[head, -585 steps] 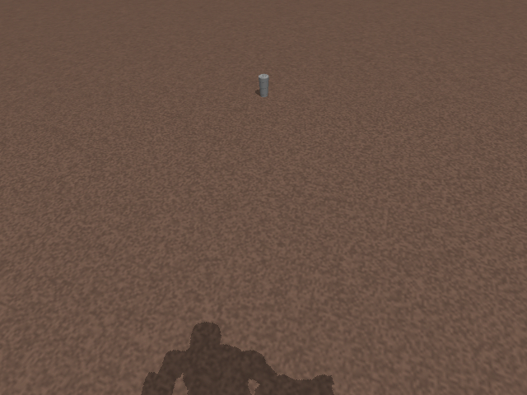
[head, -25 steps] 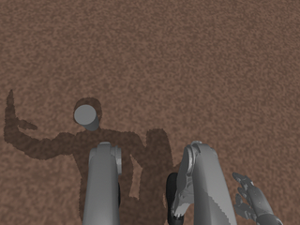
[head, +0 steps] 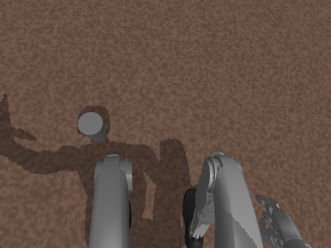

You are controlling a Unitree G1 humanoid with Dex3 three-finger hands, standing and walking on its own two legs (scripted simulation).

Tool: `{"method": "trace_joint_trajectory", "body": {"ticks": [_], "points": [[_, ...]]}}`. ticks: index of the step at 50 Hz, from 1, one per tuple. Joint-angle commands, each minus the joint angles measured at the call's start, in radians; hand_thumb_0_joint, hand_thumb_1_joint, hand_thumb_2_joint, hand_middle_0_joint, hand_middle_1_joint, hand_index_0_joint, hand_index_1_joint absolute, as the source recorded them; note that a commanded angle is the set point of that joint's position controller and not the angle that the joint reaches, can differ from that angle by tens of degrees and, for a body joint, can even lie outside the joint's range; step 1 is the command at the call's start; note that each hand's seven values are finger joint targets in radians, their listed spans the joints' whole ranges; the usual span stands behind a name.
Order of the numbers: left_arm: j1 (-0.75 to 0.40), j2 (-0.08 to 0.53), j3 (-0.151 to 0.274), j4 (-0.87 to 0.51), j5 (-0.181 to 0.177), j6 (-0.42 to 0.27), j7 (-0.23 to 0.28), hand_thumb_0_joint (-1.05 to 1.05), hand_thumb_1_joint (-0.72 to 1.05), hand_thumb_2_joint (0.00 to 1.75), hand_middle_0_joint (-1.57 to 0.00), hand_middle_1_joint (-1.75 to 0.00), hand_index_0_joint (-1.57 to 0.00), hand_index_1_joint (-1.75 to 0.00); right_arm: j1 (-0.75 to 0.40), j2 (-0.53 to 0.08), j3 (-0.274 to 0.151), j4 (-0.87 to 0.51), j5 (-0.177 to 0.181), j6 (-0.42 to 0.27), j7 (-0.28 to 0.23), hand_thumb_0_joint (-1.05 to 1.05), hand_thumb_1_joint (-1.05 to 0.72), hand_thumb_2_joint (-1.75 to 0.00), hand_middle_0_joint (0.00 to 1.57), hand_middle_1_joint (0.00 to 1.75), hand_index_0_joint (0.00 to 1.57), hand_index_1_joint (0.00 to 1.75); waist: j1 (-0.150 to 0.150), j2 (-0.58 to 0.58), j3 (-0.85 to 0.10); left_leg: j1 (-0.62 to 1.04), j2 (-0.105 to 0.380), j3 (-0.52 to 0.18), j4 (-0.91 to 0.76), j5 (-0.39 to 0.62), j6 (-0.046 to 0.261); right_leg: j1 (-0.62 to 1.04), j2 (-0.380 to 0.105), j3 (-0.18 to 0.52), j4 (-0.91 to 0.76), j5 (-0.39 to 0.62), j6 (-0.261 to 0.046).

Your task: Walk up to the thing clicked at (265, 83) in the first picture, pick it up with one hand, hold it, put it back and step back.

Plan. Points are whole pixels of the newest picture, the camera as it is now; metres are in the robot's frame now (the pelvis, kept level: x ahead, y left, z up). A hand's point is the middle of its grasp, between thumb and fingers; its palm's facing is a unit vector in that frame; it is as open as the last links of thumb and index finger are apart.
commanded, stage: go down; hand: left
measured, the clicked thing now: (95, 129) +0.44 +0.24 -0.31
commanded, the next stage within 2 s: approach in 0.08 s
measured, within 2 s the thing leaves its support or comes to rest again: neither
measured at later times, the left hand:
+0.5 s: hand out of the picture +0.35 +0.40 -0.08, palm faces +0.26 -0.96 -0.01, open 17.7 cm
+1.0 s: hand (68, 136) +0.40 +0.31 -0.25, palm faces +0.20 -0.98 +0.08, open 17.6 cm
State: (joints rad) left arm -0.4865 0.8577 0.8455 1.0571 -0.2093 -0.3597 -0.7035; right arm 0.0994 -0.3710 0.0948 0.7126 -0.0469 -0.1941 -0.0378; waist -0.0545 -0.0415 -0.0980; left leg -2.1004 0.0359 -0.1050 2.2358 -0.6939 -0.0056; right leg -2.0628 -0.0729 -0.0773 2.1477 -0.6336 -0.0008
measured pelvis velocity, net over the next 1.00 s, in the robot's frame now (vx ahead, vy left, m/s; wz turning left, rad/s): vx -0.01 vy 0.02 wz -0.13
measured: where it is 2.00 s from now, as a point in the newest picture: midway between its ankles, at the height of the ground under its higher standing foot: (157, 234)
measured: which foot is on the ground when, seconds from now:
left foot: down 0.00-1.00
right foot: down 0.00-1.00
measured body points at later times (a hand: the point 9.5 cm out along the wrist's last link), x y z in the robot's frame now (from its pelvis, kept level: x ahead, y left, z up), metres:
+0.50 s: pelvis +0.00 +0.00 -0.04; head +0.21 +0.08 +0.35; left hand +0.33 +0.45 -0.07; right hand +0.18 -0.27 -0.13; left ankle +0.08 +0.13 -0.36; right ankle +0.11 -0.13 -0.36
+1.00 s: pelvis -0.01 +0.02 -0.10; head +0.22 +0.16 +0.25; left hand +0.38 +0.36 -0.25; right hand +0.16 -0.25 -0.15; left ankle +0.08 +0.13 -0.36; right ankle +0.11 -0.13 -0.35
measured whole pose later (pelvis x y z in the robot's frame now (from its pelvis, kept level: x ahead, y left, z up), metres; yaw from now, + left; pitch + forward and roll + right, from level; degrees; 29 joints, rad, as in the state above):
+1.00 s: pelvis -0.01 +0.02 -0.10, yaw -8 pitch +15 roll -14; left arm -0.59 0.82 0.71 1.44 -0.25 -0.99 -0.50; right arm -0.16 -0.38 0.41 0.63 -0.27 -0.11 0.07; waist -0.19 -0.24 0.22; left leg -2.22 0.03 -0.28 2.64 -0.72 0.00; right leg -2.11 -0.02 -0.19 2.41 -0.58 0.04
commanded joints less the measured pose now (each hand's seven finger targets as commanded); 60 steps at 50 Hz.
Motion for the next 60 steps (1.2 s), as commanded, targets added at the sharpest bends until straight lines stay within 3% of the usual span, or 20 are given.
{"method": "trace_joint_trajectory", "body": {"ticks": [1,9,11,13,15,17,22,29,30,33,34,35,37,39,42,45,48,53,54,60], "points": [[-0.147,0.427,0.067,-0.174,-0.038,-0.069,-0.004,0.0,-0.61,0.08,-0.03,-0.07,-0.04,-0.06,0.114,-0.232,-0.084,-0.047,0.007,-0.027,-0.02,0.0,-0.89,-0.9,0.2,0.3,0.2,0.3,0.049,0.241,-0.572,0.418,-0.023,0.042,-0.32,0.093,0.029,0.282,0.05,-0.012,-0.198,0.039,-0.035],[-0.162,0.424,0.072,-0.203,-0.045,-0.072,-0.013,0.0,-0.61,0.08,-0.07,-0.09,-0.05,-0.11,0.116,-0.239,-0.091,-0.043,0.007,-0.025,-0.014,0.0,-0.91,-0.9,0.2,0.3,0.2,0.3,0.05,0.246,-0.6,0.43,-0.021,0.045,-0.296,0.128,0.027,0.273,0.051,-0.013,-0.177,0.067,-0.037],[-0.089,0.366,0.061,-0.145,-0.053,-0.07,-0.018,0.0,-0.61,0.0,-0.06,-0.06,-0.06,-0.06,0.108,-0.236,-0.089,-0.044,0.007,-0.023,-0.011,0.0,-0.91,-0.9,0.2,0.3,0.2,0.3,0.054,0.237,-0.571,0.427,-0.021,0.035,-0.297,0.132,0.023,0.249,0.05,-0.02,-0.163,0.068,-0.038],[-0.098,0.329,0.056,-0.137,-0.072,-0.091,-0.023,0.0,-0.61,0.0,-0.07,-0.07,-0.07,-0.07,0.097,-0.237,-0.09,-0.044,0.008,-0.025,-0.006,0.0,-0.91,-0.9,0.2,0.3,0.2,0.3,0.042,0.224,-0.544,0.405,-0.02,0.026,-0.285,0.126,0.022,0.219,0.051,-0.024,-0.147,0.065,-0.038],[-0.101,0.289,0.055,-0.112,-0.094,-0.132,-0.026,0.0,-0.61,0.0,-0.07,-0.08,-0.07,-0.08,0.082,-0.233,-0.084,-0.039,0.005,-0.031,-0.002,0.0,-0.91,-0.9,0.2,0.3,0.2,0.3,0.032,0.199,-0.516,0.383,-0.019,0.025,-0.256,0.133,0.023,0.201,0.053,-0.027,-0.129,0.07,-0.038],[-0.125,0.249,0.041,-0.055,-0.113,-0.186,-0.034,0.0,-0.61,0.01,-0.07,-0.09,-0.07,-0.08,0.062,-0.234,-0.071,-0.048,-0.005,-0.04,0.002,0.0,-0.91,-0.9,0.2,0.3,0.2,0.3,0.0,0.155,-0.474,0.325,-0.019,0.024,-0.217,0.129,0.027,0.2,0.057,-0.033,-0.114,0.069,-0.034],[-0.201,0.243,0.012,0.0,-0.129,-0.333,-0.049,0.0,-0.61,0.02,-0.06,-0.09,-0.07,-0.08,0.019,-0.244,-0.043,-0.054,-0.044,-0.054,0.013,0.0,-0.91,-0.9,0.2,0.3,0.2,0.3,-0.027,0.12,-0.477,0.26,-0.016,0.05,-0.119,0.105,0.031,0.24,0.07,-0.032,-0.089,0.064,-0.023],[-0.223,0.306,0.003,0.068,-0.112,-0.457,-0.019,0.0,-0.61,0.06,-0.06,-0.11,-0.06,-0.11,-0.058,-0.281,0.027,-0.068,-0.096,-0.035,0.033,0.0,-0.9,-0.9,0.2,0.3,0.2,0.3,-0.027,0.237,-0.48,0.295,-0.002,0.027,-0.074,0.08,0.01,0.225,0.082,-0.079,-0.011,0.049,-0.027],[-0.199,0.33,0.02,0.069,-0.105,-0.469,-0.012,0.0,-0.61,0.07,-0.06,-0.11,-0.06,-0.11,-0.067,-0.289,0.032,-0.069,-0.102,-0.028,0.035,0.0,-0.9,-0.9,0.2,0.3,0.2,0.3,-0.019,0.247,-0.479,0.305,0.001,0.017,-0.071,0.09,0.007,0.216,0.084,-0.088,0.006,0.057,-0.029],[-0.217,0.328,0.005,0.054,-0.091,-0.508,0.009,0.0,-0.61,0.08,-0.05,-0.12,-0.05,-0.12,-0.103,-0.303,0.06,-0.074,-0.126,-0.005,0.041,0.0,-0.9,-0.9,0.2,0.3,0.2,0.3,-0.035,0.337,-0.473,0.367,0.007,-0.008,-0.064,0.138,-0.01,0.182,0.085,-0.11,0.052,0.097,-0.035],[-0.201,0.277,-0.022,0.09,-0.091,-0.518,0.015,0.0,-0.61,0.08,-0.06,-0.13,-0.06,-0.13,-0.107,-0.306,0.07,-0.075,-0.133,0.001,0.046,0.0,-0.9,-0.9,0.2,0.3,0.2,0.3,-0.056,0.336,-0.459,0.372,0.009,-0.017,-0.05,0.156,-0.013,0.186,0.085,-0.118,0.06,0.112,-0.033],[-0.185,0.253,-0.035,0.102,-0.091,-0.53,0.024,0.0,-0.61,0.08,-0.06,-0.12,-0.06,-0.12,-0.123,-0.308,0.073,-0.079,-0.136,0.006,0.049,0.0,-0.9,-0.9,0.2,0.3,0.2,0.3,-0.061,0.324,-0.434,0.362,0.011,-0.024,-0.045,0.142,-0.014,0.168,0.087,-0.126,0.066,0.103,-0.033],[-0.221,0.284,-0.037,0.103,-0.084,-0.561,0.049,0.0,-0.61,0.08,-0.05,-0.13,-0.06,-0.12,-0.147,-0.317,0.095,-0.075,-0.151,0.019,0.051,0.0,-0.9,-0.9,0.2,0.3,0.2,0.3,-0.075,0.353,-0.411,0.367,0.013,-0.032,-0.027,0.143,-0.016,0.159,0.089,-0.134,0.079,0.108,-0.032],[-0.253,0.267,-0.056,0.114,-0.081,-0.594,0.075,0.0,-0.61,0.07,-0.05,-0.13,-0.06,-0.12,-0.157,-0.32,0.117,-0.077,-0.167,0.032,0.055,0.0,-0.91,-0.9,0.2,0.3,0.2,0.3,-0.108,0.348,-0.398,0.362,0.017,-0.046,0.0,0.149,-0.018,0.171,0.093,-0.148,0.09,0.121,-0.029],[-0.26,0.161,-0.132,0.21,-0.08,-0.633,0.115,0.0,-0.61,0.06,-0.05,-0.12,-0.07,-0.1,-0.182,-0.321,0.151,-0.088,-0.186,0.044,0.062,0.0,-0.91,-0.9,0.2,0.3,0.2,0.3,-0.158,0.296,-0.334,0.322,0.018,-0.065,0.026,0.132,-0.017,0.175,0.098,-0.171,0.09,0.123,-0.023],[-0.254,0.216,-0.12,0.251,-0.064,-0.676,0.168,0.0,-0.61,0.06,-0.05,-0.12,-0.08,-0.09,-0.201,-0.338,0.182,-0.097,-0.207,0.062,0.071,0.0,-0.9,-0.89,0.2,0.3,0.2,0.3,-0.154,0.292,-0.309,0.309,0.021,-0.076,0.045,0.139,-0.02,0.196,0.104,-0.185,0.098,0.132,-0.02],[-0.264,0.208,-0.126,0.258,-0.048,-0.72,0.237,0.0,-0.61,0.05,-0.05,-0.12,-0.09,-0.08,-0.216,-0.35,0.211,-0.11,-0.227,0.081,0.084,0.0,-0.9,-0.89,0.2,0.3,0.2,0.3,-0.167,0.322,-0.282,0.332,0.026,-0.099,0.041,0.143,-0.03,0.2,0.107,-0.207,0.115,0.146,-0.017],[-0.262,0.196,-0.126,0.235,0.015,-0.771,0.364,0.0,-0.61,0.06,-0.04,-0.12,-0.08,-0.09,-0.225,-0.371,0.223,-0.134,-0.264,0.115,0.107,0.0,-0.9,-0.89,0.2,0.3,0.2,0.3,-0.194,0.386,-0.234,0.361,0.029,-0.128,0.028,0.17,-0.046,0.205,0.107,-0.239,0.13,0.181,-0.012],[-0.236,0.21,-0.121,0.239,0.028,-0.773,0.387,0.0,-0.61,0.07,-0.04,-0.12,-0.08,-0.09,-0.219,-0.372,0.224,-0.128,-0.269,0.122,0.111,0.0,-0.9,-0.9,0.2,0.3,0.2,0.3,-0.181,0.393,-0.225,0.35,0.029,-0.124,0.031,0.16,-0.046,0.213,0.11,-0.236,0.129,0.177,-0.014],[-0.243,0.141,-0.197,0.23,0.058,-0.794,0.474,0.0,-0.61,0.08,-0.03,-0.11,-0.07,-0.08,-0.23,-0.38,0.235,-0.149,-0.289,0.149,0.13,0.0,-0.9,-0.9,0.2,0.3,0.2,0.3,-0.23,0.358,-0.172,0.317,0.032,-0.152,0.031,0.109,-0.04,0.212,0.113,-0.255,0.118,0.168,-0.005]]}}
